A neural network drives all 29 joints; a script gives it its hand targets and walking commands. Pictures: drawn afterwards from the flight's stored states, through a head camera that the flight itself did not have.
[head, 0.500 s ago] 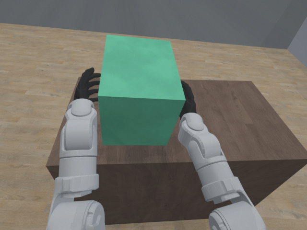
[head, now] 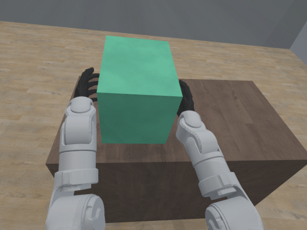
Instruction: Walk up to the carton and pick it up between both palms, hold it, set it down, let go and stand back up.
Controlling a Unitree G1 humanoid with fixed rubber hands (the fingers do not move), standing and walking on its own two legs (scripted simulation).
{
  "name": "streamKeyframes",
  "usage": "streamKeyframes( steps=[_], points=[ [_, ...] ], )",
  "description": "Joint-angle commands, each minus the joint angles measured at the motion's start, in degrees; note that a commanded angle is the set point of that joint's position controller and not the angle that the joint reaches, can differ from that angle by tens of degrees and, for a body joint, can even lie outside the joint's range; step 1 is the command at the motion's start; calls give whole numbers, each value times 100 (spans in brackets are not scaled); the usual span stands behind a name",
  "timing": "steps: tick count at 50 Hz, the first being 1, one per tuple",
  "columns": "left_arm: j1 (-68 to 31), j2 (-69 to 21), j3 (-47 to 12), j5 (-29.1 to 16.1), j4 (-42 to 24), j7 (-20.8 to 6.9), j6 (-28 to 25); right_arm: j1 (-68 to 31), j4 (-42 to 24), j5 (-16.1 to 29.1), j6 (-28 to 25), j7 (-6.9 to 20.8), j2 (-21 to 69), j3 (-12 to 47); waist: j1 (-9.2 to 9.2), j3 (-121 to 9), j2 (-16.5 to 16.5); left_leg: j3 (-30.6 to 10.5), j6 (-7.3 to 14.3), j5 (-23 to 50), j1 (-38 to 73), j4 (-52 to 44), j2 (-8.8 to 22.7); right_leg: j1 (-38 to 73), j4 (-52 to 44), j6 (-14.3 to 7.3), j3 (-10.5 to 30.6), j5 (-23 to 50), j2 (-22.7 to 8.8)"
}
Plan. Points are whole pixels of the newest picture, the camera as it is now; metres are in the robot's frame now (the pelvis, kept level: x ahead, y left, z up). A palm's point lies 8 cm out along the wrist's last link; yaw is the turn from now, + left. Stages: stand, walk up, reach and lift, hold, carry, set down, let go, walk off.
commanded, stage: hold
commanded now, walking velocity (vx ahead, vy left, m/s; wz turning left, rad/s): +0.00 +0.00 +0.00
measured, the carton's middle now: (136, 90) +0.41 +0.02 +0.18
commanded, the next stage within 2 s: none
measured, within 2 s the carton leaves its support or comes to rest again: neither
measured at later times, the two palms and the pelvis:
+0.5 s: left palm (83, 99) +0.38 +0.14 +0.18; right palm (185, 110) +0.36 -0.11 +0.15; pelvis +0.01 +0.01 +0.00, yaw +0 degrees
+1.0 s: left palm (83, 100) +0.36 +0.14 +0.19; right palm (188, 112) +0.35 -0.11 +0.16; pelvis -0.01 +0.01 +0.00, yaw -1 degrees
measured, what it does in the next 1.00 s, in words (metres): stands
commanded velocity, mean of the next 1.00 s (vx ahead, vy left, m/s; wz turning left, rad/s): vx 0.00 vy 0.00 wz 0.00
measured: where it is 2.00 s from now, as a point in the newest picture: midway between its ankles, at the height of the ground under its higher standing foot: outside the picture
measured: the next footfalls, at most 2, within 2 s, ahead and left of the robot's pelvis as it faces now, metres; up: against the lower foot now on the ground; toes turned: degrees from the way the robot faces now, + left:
none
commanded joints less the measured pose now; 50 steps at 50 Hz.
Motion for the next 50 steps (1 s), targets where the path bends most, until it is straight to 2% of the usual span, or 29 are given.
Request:
streamKeyframes(
  steps=[1, 2, 5, 7, 9, 10, 12, 15, 17, 24, 26, 27, 28, 29, 30, 32, 33, 35, 37, 41, 47, 50],
  points=[
    [-3740, -3939, -3318, -1168, -806, -872, -346, -5683, -2581, 531, -642, 587, 3691, 2476, -176, -3627, 594, 192, -105, 2029, 758, -6, -465, 1078, 34, 258, 76, 1296, 296],
    [-3722, -4014, -3406, -1195, -784, -866, -346, -5708, -2660, 540, -654, 578, 3675, 2482, -214, -3612, 609, 190, -128, 2058, 785, 30, -455, 1013, 24, 266, 67, 1247, 300],
    [-3568, -3969, -3343, -1108, -635, -866, -324, -5628, -2642, 517, -629, 570, 3630, 2456, -148, -3350, 606, 199, -112, 1796, 640, -30, -462, 899, -14, 248, 72, 1019, 284],
    [-3623, -3892, -3226, -1059, -496, -864, -293, -5593, -2364, 429, -571, 610, 3574, 2341, -143, -3129, 554, 195, -67, 1464, 515, -138, -417, 792, -68, 214, 56, 633, 279],
    [-3609, -3855, -3178, -1024, -500, -883, -286, -5555, -2304, 415, -574, 642, 3604, 2335, -81, -3097, 510, 220, -20, 1346, 428, -220, -427, 862, -85, 230, 69, 566, 260],
    [-3605, -3873, -3196, -1024, -512, -884, -289, -5479, -2236, 390, -570, 647, 3595, 2275, -137, -3083, 581, 217, -24, 1382, 445, -221, -422, 866, -73, 217, 88, 618, 242],
    [-3587, -3925, -3257, -1040, -638, -863, -286, -5423, -2212, 452, -573, 654, 3554, 2313, -159, -3145, 650, 175, -97, 1774, 639, -129, -397, 852, -45, 188, 41, 818, 309],
    [-3499, -4064, -3500, -1166, -961, -824, -320, -5505, -2699, 611, -648, 615, 3589, 2557, -172, -3647, 687, 136, -190, 2496, 994, 116, -404, 944, 53, 184, 52, 1357, 356],
    [-3495, -4066, -3581, -1212, -1089, -793, -339, -5434, -2728, 652, -640, 608, 3562, 2607, -179, -3636, 699, 136, -249, 2673, 1067, 179, -408, 894, 45, 169, 25, 1392, 387],
    [-3338, -3893, -3325, -991, -746, -841, -205, -5330, -2363, 492, -533, 648, 3397, 2400, -104, -2955, 603, 166, -121, 1866, 704, -130, -371, 833, -68, 152, 56, 799, 329],
    [-3415, -3923, -3386, -1055, -902, -834, -232, -5330, -2422, 529, -574, 664, 3445, 2451, -121, -3121, 614, 180, -119, 2012, 742, -92, -382, 874, -14, 149, 79, 935, 319],
    [-3275, -4248, -4124, -1365, -1867, -746, -363, -5317, -3442, 682, -773, 622, 3621, 2897, -285, -4305, 546, -9, -264, 3103, 1021, 275, -378, 1233, 82, 246, 69, 2120, 469],
    [-3080, -4113, -4277, -1417, -1849, -677, -379, -5234, -3520, 771, -722, 537, 3536, 3030, -259, -4233, 745, -56, -343, 3305, 1066, 401, -411, 1253, 73, 228, 103, 2363, 446],
    [-3094, -4137, -4223, -1380, -1757, -662, -356, -5235, -3448, 767, -689, 519, 3555, 3023, -326, -3947, 567, -9, -350, 3314, 1116, 391, -419, 1132, 61, 263, 99, 2395, 454],
    [-2955, -4068, -4019, -1254, -1606, -684, -324, -5063, -3226, 695, -647, 515, 3472, 2932, -299, -3631, 487, 17, -291, 3069, 1040, 290, -439, 1144, 34, 288, 104, 2285, 421],
    [-2829, -3897, -3635, -1007, -1356, -765, -214, -4770, -2738, 515, -546, 533, 3299, 2690, -245, -3009, 373, 72, -135, 2008, 668, -110, -432, 1137, -60, 321, 110, 1551, 330],
    [-2845, -3822, -3496, -912, -1251, -800, -154, -4697, -2548, 413, -521, 572, 3267, 2542, -218, -2726, 367, 121, -69, 1512, 491, -309, -408, 1078, -108, 307, 114, 1107, 298],
    [-2941, -3767, -3351, -796, -1111, -850, -75, -4736, -2368, 255, -543, 683, 3241, 2291, -177, -2423, 440, 184, -7, 1028, 293, -524, -362, 1010, -173, 252, 111, 525, 265],
    [-3079, -3820, -3383, -804, -1077, -863, -74, -4972, -2426, 227, -612, 756, 3278, 2234, -171, -2531, 536, 206, -25, 1083, 307, -481, -358, 1011, -178, 215, 104, 484, 260],
    [-3318, -3980, -3558, -960, -1120, -817, -185, -5397, -2628, 308, -710, 745, 3456, 2398, -161, -3012, 592, 208, -52, 1411, 480, -255, -407, 993, -97, 230, 103, 854, 276],
    [-3400, -3936, -3239, -864, -738, -795, -216, -5421, -2227, 154, -739, 817, 3440, 2178, -87, -2899, 490, 268, 82, 845, 339, -447, -384, 833, -153, 215, 119, 292, 254],
    [-3423, -3933, -3140, -830, -620, -813, -221, -5470, -2132, 125, -782, 849, 3427, 2100, -87, -2959, 468, 291, 96, 840, 349, -455, -383, 867, -162, 213, 119, 286, 255]
  ],
)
